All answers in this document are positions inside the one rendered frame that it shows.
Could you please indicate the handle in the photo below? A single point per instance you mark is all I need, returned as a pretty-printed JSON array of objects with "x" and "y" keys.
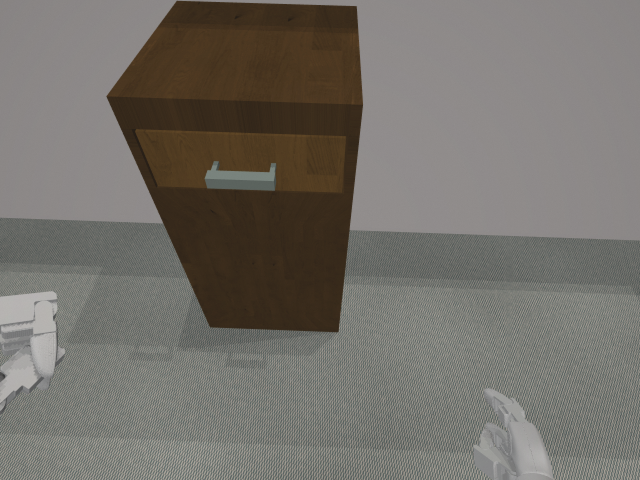
[{"x": 241, "y": 180}]

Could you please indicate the robot right hand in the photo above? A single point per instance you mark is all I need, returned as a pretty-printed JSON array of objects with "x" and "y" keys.
[{"x": 518, "y": 451}]

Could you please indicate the drawer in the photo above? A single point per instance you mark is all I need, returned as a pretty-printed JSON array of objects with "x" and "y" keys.
[{"x": 312, "y": 163}]

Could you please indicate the robot left hand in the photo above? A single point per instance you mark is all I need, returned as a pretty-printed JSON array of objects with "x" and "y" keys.
[{"x": 29, "y": 333}]

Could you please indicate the cabinet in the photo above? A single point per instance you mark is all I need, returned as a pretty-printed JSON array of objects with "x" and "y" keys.
[{"x": 256, "y": 259}]

